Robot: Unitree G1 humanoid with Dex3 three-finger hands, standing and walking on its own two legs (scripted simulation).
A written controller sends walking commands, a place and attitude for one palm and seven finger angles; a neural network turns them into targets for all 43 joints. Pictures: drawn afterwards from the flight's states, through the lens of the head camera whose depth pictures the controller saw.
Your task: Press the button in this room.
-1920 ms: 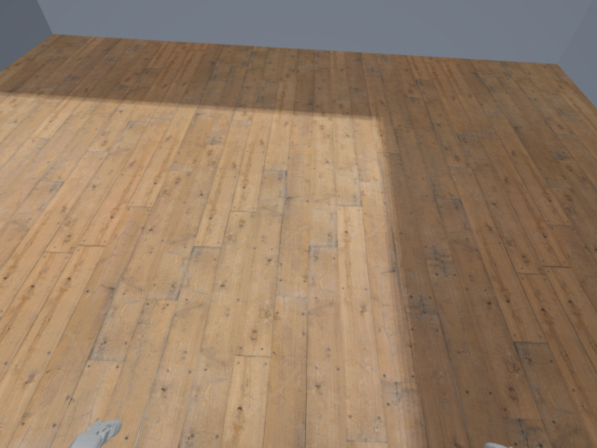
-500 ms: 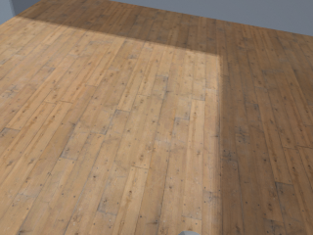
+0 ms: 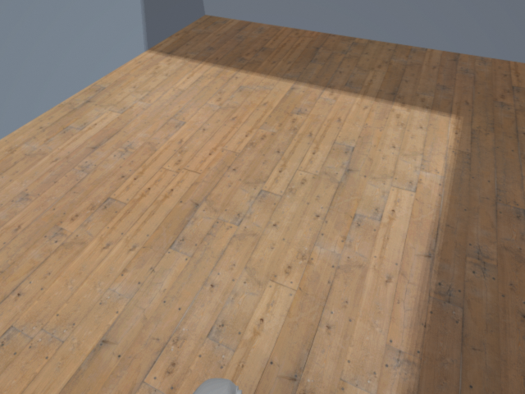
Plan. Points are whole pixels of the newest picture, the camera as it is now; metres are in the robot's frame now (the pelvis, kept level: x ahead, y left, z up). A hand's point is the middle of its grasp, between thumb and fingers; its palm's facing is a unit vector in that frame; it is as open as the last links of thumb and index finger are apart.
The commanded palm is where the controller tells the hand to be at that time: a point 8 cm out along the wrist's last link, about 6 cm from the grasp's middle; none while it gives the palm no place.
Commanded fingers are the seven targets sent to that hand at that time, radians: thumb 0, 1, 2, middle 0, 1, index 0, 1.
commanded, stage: turn or walk to find it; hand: left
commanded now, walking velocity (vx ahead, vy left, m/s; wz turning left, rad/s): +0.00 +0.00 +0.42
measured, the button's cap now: out of the picture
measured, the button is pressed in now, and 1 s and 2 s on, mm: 0 0 0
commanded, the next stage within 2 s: none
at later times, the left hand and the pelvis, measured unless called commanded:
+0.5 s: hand out of the picture -0.03 +0.27 -0.18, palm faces +0.26 -0.94 -0.24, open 7.4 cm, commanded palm none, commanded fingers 0.00 0.90 0.90 -0.20 -0.30 -0.20 -0.30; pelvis -0.03 +0.05 +0.00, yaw +11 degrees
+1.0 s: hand out of the picture -0.06 +0.20 -0.15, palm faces +0.42 -0.87 -0.27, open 7.4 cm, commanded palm none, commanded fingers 0.00 0.90 0.90 -0.20 -0.30 -0.20 -0.30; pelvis -0.06 +0.00 +0.00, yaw +25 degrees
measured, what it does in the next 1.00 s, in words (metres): steps on the spot, turning left: left foot, then right foot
